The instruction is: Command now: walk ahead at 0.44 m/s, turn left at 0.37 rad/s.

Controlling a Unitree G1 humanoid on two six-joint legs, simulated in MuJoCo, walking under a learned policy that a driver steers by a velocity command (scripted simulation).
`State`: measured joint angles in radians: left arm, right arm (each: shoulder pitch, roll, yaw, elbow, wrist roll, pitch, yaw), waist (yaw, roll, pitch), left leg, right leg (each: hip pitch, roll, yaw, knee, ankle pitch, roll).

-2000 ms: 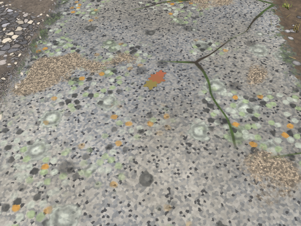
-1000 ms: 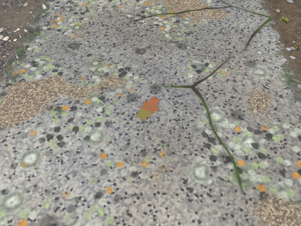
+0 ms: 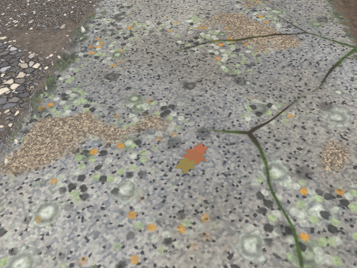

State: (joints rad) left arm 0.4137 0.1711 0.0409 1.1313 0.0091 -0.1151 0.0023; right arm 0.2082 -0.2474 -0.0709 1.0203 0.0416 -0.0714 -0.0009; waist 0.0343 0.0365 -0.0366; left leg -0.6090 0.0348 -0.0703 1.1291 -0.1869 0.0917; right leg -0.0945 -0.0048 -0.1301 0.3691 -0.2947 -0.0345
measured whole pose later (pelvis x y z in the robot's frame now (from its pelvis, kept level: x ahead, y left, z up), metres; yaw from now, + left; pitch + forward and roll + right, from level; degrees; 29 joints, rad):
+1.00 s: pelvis +0.59 +0.06 -0.01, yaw +1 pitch +2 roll +0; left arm 0.20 0.27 0.07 0.77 -0.01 -0.08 -0.03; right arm 0.22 -0.26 -0.04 0.86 0.01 -0.12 0.01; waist 0.00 0.00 0.04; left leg -0.43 0.03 -0.04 1.23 -0.37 0.03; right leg -0.38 0.10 -0.01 0.49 -0.15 -0.10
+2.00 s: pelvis +0.85 +0.07 -0.01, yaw -18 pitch +2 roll +0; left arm 0.18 0.22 0.03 0.66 0.01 -0.01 0.02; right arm 0.23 -0.29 -0.06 0.83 0.02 0.02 0.00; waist -0.01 0.02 -0.03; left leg -0.38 0.05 0.02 0.83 -0.46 -0.02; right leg -0.25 -0.01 -0.06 0.48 -0.26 -0.03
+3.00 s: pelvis +1.29 +0.09 -0.01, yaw +7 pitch +2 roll -3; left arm 0.38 0.30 0.07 0.84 -0.03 -0.07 -0.02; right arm 0.06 -0.27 -0.03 0.64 0.02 -0.07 0.03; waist 0.11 0.03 0.02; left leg -0.53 0.07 -0.03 0.56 -0.10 0.02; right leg -0.04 0.00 -0.04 0.32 -0.32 0.02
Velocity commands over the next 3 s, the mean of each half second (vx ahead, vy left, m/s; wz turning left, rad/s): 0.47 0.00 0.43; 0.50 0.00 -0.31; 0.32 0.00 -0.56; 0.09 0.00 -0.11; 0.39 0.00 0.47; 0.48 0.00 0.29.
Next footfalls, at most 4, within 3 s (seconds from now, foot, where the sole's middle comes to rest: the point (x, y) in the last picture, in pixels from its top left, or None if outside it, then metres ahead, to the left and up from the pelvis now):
0.32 left None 0.32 0.14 -0.78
0.86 right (202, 233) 0.69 0.00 -0.78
1.32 left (161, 177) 0.96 0.18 -0.78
1.72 right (213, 199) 0.85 -0.05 -0.78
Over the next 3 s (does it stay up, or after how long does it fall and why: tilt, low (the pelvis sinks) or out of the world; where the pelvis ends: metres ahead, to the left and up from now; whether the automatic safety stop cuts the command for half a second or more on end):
stays up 1.29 0.09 -0.01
